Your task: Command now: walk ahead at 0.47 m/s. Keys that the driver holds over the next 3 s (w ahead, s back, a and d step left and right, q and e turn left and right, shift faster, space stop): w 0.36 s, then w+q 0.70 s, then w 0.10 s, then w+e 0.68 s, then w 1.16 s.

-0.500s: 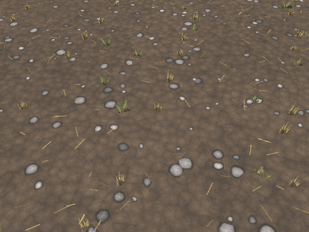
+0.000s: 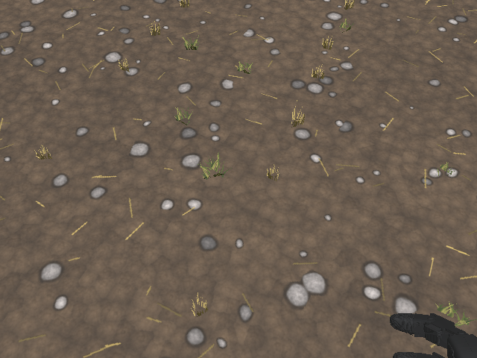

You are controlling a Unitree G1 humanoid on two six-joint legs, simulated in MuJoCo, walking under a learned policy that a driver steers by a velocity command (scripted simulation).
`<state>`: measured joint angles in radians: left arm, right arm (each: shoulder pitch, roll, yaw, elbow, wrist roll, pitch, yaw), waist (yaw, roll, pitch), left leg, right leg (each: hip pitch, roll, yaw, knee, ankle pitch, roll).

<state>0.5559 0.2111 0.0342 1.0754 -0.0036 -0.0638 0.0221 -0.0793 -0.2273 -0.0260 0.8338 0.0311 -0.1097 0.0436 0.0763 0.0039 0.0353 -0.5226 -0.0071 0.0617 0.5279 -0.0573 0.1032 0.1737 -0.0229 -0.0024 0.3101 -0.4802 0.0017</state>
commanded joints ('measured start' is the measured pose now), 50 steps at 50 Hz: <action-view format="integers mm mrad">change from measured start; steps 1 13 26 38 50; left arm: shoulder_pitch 75 -335 -326 -339 -256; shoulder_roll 0 93 209 145 237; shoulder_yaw -17 43 78 62 96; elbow -91 -215 -255 -206 -179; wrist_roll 12 -1 -15 18 -17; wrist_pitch -22 -26 -69 -71 -15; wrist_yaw -16 2 -43 -20 5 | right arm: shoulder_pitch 544 343 468 363 78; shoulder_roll -323 -144 -172 -68 -84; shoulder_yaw -105 -41 -50 -62 -57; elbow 94 122 139 23 -130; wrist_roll -25 -34 -17 0 -6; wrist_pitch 12 -8 45 79 71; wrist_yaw -19 -35 -56 -53 15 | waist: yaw -211 -71 23 -89 -42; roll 172 42 60 -66 -67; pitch -422 32 -130 -9 49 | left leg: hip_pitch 1010 303 464 -158 -126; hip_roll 365 207 179 164 79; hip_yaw -613 -193 -165 -170 14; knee -52 -443 14 565 135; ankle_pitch -261 20 338 -121 -72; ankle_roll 257 142 30 -67 -7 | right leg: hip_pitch -703 -865 -348 -312 -83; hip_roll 40 -151 -15 -261 -292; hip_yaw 6 56 0 22 -219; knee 883 622 167 -181 -55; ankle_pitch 342 436 429 503 808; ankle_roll -6 -11 -87 -186 -126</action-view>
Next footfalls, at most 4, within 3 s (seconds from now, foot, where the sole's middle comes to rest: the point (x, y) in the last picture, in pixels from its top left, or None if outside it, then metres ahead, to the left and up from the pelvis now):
0.52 right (318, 344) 0.49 -0.13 -0.75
1.08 left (211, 262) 0.72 0.18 -0.75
1.64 right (240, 166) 1.09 0.12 -0.75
2.12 left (182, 114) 1.34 0.36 -0.75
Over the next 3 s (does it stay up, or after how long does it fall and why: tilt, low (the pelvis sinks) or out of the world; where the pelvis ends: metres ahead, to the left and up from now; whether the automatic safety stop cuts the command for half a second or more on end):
stays up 1.65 0.22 0.03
